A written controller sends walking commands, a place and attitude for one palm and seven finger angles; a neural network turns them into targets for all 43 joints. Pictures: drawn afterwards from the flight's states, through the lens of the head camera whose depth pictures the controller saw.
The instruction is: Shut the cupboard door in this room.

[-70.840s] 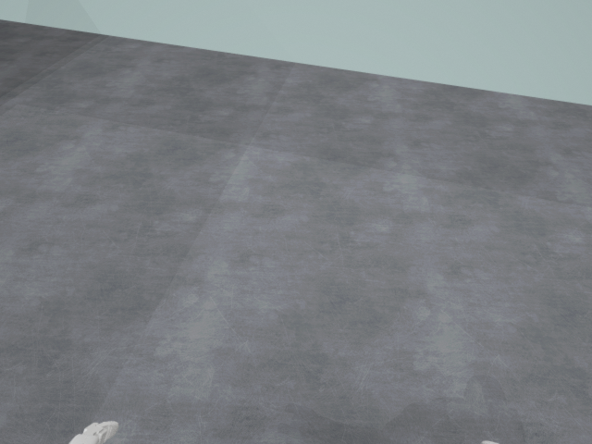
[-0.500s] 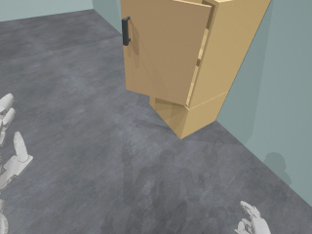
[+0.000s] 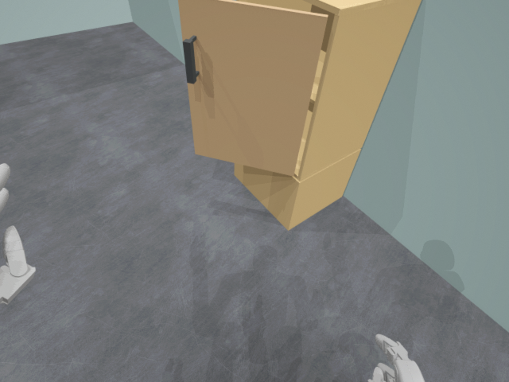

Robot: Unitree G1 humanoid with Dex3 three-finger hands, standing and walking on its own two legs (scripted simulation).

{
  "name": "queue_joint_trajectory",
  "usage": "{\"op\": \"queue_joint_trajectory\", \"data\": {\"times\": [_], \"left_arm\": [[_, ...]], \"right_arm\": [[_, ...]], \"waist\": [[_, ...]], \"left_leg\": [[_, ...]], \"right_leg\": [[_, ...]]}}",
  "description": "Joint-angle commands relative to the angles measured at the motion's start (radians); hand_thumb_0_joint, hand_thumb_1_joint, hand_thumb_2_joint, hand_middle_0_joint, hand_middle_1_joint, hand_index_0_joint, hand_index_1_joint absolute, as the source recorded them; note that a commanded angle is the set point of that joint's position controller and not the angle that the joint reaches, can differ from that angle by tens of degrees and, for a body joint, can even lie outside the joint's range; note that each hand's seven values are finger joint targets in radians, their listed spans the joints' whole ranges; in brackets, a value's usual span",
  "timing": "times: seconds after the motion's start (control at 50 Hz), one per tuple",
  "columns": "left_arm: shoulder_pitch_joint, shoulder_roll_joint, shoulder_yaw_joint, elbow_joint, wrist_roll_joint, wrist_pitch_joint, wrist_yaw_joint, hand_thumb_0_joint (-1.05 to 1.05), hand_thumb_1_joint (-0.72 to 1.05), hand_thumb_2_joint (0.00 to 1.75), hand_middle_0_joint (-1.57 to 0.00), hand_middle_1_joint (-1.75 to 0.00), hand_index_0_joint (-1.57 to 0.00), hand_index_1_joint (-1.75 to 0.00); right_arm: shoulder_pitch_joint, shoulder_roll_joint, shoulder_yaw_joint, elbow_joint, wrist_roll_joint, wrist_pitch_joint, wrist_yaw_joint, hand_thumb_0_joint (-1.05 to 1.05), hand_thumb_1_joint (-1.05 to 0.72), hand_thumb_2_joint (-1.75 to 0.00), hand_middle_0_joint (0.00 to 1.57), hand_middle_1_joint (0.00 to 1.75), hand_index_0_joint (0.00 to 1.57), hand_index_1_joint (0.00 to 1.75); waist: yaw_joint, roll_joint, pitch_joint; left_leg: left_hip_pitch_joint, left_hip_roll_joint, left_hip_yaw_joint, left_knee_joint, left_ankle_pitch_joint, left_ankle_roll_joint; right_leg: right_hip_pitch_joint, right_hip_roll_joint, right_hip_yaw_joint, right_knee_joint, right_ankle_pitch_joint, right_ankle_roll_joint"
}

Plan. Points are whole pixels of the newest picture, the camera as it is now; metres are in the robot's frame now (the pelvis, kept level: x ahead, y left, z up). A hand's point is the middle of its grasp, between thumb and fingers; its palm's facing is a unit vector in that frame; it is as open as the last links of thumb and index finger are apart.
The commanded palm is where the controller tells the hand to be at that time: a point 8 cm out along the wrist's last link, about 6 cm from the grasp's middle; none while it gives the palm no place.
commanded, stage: let the arm hang, fingers relaxed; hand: left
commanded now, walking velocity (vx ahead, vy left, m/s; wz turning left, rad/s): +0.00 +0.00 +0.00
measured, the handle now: (192, 59) +1.00 +0.23 +0.03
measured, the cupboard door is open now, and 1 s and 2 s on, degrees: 38 38 38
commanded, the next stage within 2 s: look to check the result in 1.10 s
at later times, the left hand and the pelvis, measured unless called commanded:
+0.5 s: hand out of the picture -0.10 +0.20 -0.17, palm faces +0.05 -0.98 -0.20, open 7.1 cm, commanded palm none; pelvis -0.05 +0.02 +0.00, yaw +2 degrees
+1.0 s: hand out of the picture -0.05 +0.17 -0.17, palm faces +0.03 -0.99 -0.16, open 7.3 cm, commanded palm none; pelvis -0.05 +0.01 +0.01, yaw +0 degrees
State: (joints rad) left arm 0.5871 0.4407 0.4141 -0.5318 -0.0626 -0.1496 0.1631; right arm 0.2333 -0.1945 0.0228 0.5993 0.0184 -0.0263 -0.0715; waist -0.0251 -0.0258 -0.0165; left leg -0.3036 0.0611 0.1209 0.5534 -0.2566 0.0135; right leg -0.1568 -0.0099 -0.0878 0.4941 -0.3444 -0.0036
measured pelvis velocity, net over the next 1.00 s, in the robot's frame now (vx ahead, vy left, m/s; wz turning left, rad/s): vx -0.05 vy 0.01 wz -0.01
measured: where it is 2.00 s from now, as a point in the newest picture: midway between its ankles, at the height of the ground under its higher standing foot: outside the picture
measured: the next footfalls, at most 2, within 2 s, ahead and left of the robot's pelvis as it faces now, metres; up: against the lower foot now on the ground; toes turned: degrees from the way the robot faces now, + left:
none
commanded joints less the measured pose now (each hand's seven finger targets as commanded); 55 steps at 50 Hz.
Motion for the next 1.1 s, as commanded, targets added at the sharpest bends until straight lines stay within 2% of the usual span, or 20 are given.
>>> {"op": "queue_joint_trajectory", "data": {"times": [0.0,0.02,0.06,0.08,0.1,0.12,0.14,0.2,0.24,0.3,0.34,0.4,0.42,0.5,0.56,0.62,0.72,0.88,0.94,1.08], "left_arm": [[-0.149,-0.025,-0.313,0.590,0.068,0.158,-0.143,0.00,0.90,0.90,-0.20,-0.30,-0.20,-0.30],[-0.154,-0.049,-0.316,0.600,0.068,0.180,-0.153,0.00,0.90,0.90,-0.20,-0.30,-0.20,-0.30],[-0.209,-0.060,-0.329,0.702,0.078,0.169,-0.165,0.00,0.90,0.90,-0.20,-0.30,-0.20,-0.30],[-0.234,-0.049,-0.337,0.752,0.080,0.166,-0.168,0.00,0.90,0.90,-0.20,-0.30,-0.20,-0.30],[-0.249,-0.046,-0.342,0.811,0.081,0.161,-0.169,0.00,0.90,0.90,-0.20,-0.30,-0.20,-0.30],[-0.272,-0.039,-0.346,0.869,0.084,0.161,-0.167,0.00,0.90,0.90,-0.20,-0.30,-0.20,-0.30],[-0.288,-0.038,-0.354,0.932,0.082,0.162,-0.162,0.00,0.90,0.90,-0.20,-0.30,-0.20,-0.30],[-0.314,-0.058,-0.377,1.095,0.080,0.170,-0.151,0.00,0.90,0.90,-0.20,-0.30,-0.20,-0.30],[-0.306,-0.059,-0.383,1.182,0.079,0.169,-0.147,0.00,0.90,0.90,-0.20,-0.30,-0.20,-0.30],[-0.242,-0.098,-0.385,1.319,0.076,0.165,-0.144,0.00,0.90,0.90,-0.20,-0.30,-0.20,-0.30],[-0.195,-0.122,-0.370,1.384,0.081,0.164,-0.142,0.00,0.90,0.90,-0.20,-0.30,-0.20,-0.30],[-0.173,-0.140,-0.379,1.472,0.079,0.161,-0.142,0.00,0.90,0.90,-0.20,-0.30,-0.20,-0.30],[-0.166,-0.145,-0.382,1.497,0.080,0.160,-0.142,0.00,0.90,0.90,-0.20,-0.30,-0.20,-0.30],[-0.161,-0.160,-0.388,1.569,0.082,0.152,-0.137,0.00,0.90,0.90,-0.20,-0.30,-0.20,-0.30],[-0.161,-0.167,-0.389,1.604,0.081,0.148,-0.133,0.00,0.90,0.90,-0.20,-0.30,-0.20,-0.30],[-0.155,-0.178,-0.389,1.629,0.082,0.151,-0.130,0.00,0.90,0.90,-0.20,-0.30,-0.20,-0.30],[-0.145,-0.193,-0.387,1.649,0.085,0.155,-0.126,0.00,0.90,0.90,-0.20,-0.30,-0.20,-0.30],[-0.147,-0.219,-0.385,1.647,0.086,0.156,-0.124,0.00,0.90,0.90,-0.20,-0.30,-0.20,-0.30],[-0.147,-0.214,-0.384,1.647,0.085,0.151,-0.124,0.00,0.90,0.90,-0.20,-0.30,-0.20,-0.30],[-0.175,-0.226,-0.386,1.648,0.081,0.147,-0.123,0.00,0.90,0.90,-0.20,-0.30,-0.20,-0.30]], "right_arm": [[-0.106,-0.285,-0.091,0.012,-0.001,-0.073,0.083,0.00,-0.90,-0.90,0.20,0.30,0.20,0.30],[-0.093,-0.264,-0.081,0.009,-0.006,-0.053,0.079,0.00,-0.90,-0.90,0.20,0.30,0.20,0.30],[-0.073,-0.248,-0.060,0.027,-0.021,-0.025,0.078,0.00,-0.90,-0.90,0.20,0.30,0.20,0.30],[-0.079,-0.252,-0.055,0.031,-0.026,-0.016,0.079,0.00,-0.90,-0.90,0.20,0.30,0.20,0.30],[-0.085,-0.251,-0.051,0.042,-0.031,-0.010,0.078,0.00,-0.90,-0.90,0.20,0.30,0.20,0.30],[-0.076,-0.243,-0.047,0.054,-0.034,-0.001,0.077,0.00,-0.90,-0.90,0.20,0.30,0.20,0.30],[-0.066,-0.234,-0.043,0.067,-0.036,0.008,0.078,0.00,-0.90,-0.90,0.20,0.30,0.20,0.30],[-0.023,-0.191,-0.033,0.130,-0.047,0.035,0.078,0.00,-0.90,-0.90,0.20,0.30,0.20,0.30],[-0.001,-0.190,-0.033,0.169,-0.049,0.039,0.078,0.00,-0.90,-0.90,0.20,0.30,0.20,0.30],[0.008,-0.159,-0.035,0.241,-0.046,0.036,0.069,0.00,-0.90,-0.90,0.20,0.30,0.20,0.30],[0.023,-0.149,-0.046,0.268,-0.046,0.040,0.062,0.00,-0.90,-0.90,0.20,0.30,0.20,0.30],[0.055,-0.127,-0.054,0.322,-0.039,0.041,0.053,0.00,-0.90,-0.90,0.20,0.30,0.20,0.30],[0.065,-0.123,-0.057,0.338,-0.038,0.043,0.051,0.00,-0.90,-0.90,0.20,0.30,0.20,0.30],[0.109,-0.110,-0.063,0.392,-0.032,0.042,0.045,0.00,-0.90,-0.90,0.20,0.30,0.20,0.30],[0.138,-0.093,-0.064,0.428,-0.031,0.043,0.045,0.00,-0.90,-0.90,0.20,0.30,0.20,0.30],[0.144,-0.086,-0.065,0.453,-0.032,0.047,0.043,0.00,-0.90,-0.90,0.20,0.30,0.20,0.30],[0.144,-0.060,-0.064,0.478,-0.034,0.048,0.043,0.00,-0.90,-0.90,0.20,0.30,0.20,0.30],[0.144,-0.037,-0.062,0.490,-0.036,0.041,0.041,0.00,-0.90,-0.90,0.20,0.30,0.20,0.30],[0.140,-0.039,-0.062,0.489,-0.034,0.037,0.040,0.00,-0.90,-0.90,0.20,0.30,0.20,0.30],[0.154,-0.013,-0.057,0.501,-0.034,0.035,0.039,0.00,-0.90,-0.90,0.20,0.30,0.20,0.30]], "waist": [[0.003,0.153,-0.035],[0.007,0.171,0.009],[0.024,0.082,0.001],[0.028,-0.002,0.008],[0.031,-0.060,0.008],[0.024,-0.139,0.018],[0.017,-0.164,0.024],[-0.001,-0.130,0.041],[-0.003,-0.006,0.028],[0.018,0.181,0.022],[0.029,0.236,0.019],[0.027,0.222,0.030],[0.025,0.199,0.043],[0.014,0.045,0.084],[0.002,-0.007,0.084],[0.003,-0.021,0.125],[0.009,0.009,0.165],[0.016,0.061,0.154],[0.021,0.053,0.137],[0.010,0.040,0.135]], "left_leg": [[0.033,0.093,-0.092,-0.006,0.280,0.008],[-0.014,0.112,-0.111,-0.045,0.154,0.016],[-0.089,0.124,-0.173,-0.104,0.072,0.046],[-0.106,0.117,-0.191,-0.123,0.021,0.047],[-0.098,0.106,-0.191,-0.125,-0.005,0.043],[-0.079,0.089,-0.192,-0.121,-0.018,0.038],[-0.046,0.074,-0.181,-0.107,-0.010,0.032],[0.035,0.034,-0.145,-0.082,-0.008,0.021],[0.060,0.040,-0.150,-0.115,0.006,0.019],[0.007,0.052,-0.166,-0.207,-0.078,0.021],[-0.003,0.059,-0.179,-0.240,-0.131,0.024],[0.008,0.069,-0.186,-0.281,-0.185,0.026],[0.011,0.068,-0.185,-0.287,-0.196,0.025],[0.059,0.066,-0.166,-0.263,-0.133,0.026],[0.108,0.065,-0.144,-0.242,-0.091,0.025],[0.102,0.063,-0.143,-0.247,-0.108,0.026],[0.069,0.059,-0.137,-0.265,-0.138,0.024],[0.042,0.064,-0.148,-0.307,-0.160,0.020],[0.063,0.058,-0.138,-0.291,-0.106,0.018],[0.094,0.052,-0.113,-0.258,-0.032,0.013]], "right_leg": [[-0.142,-0.126,0.075,0.003,0.265,-0.015],[-0.169,-0.110,0.056,-0.001,0.106,-0.005],[-0.130,-0.075,0.040,0.029,0.005,-0.007],[-0.110,-0.071,0.043,0.016,-0.006,-0.011],[-0.107,-0.081,0.057,-0.013,-0.010,-0.017],[-0.118,-0.093,0.073,-0.042,-0.028,-0.026],[-0.145,-0.109,0.089,-0.063,-0.057,-0.036],[-0.210,-0.137,0.125,-0.112,-0.103,-0.054],[-0.190,-0.118,0.112,-0.097,-0.084,-0.047],[-0.089,-0.083,0.090,-0.077,-0.006,-0.034],[-0.047,-0.070,0.072,-0.087,0.021,-0.038],[-0.043,-0.064,0.064,-0.105,0.033,-0.039],[-0.050,-0.063,0.065,-0.116,0.028,-0.039],[-0.103,-0.079,0.086,-0.167,0.008,-0.043],[-0.146,-0.089,0.093,-0.192,-0.036,-0.043],[-0.183,-0.085,0.099,-0.199,-0.079,-0.039],[-0.197,-0.080,0.097,-0.196,-0.094,-0.033],[-0.153,-0.066,0.086,-0.164,-0.021,-0.026],[-0.137,-0.071,0.087,-0.167,0.017,-0.028],[-0.141,-0.084,0.094,-0.187,0.032,-0.032]]}}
